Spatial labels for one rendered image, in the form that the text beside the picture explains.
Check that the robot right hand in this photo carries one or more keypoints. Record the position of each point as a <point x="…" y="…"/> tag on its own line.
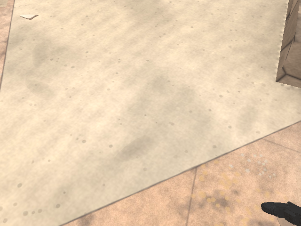
<point x="290" y="211"/>

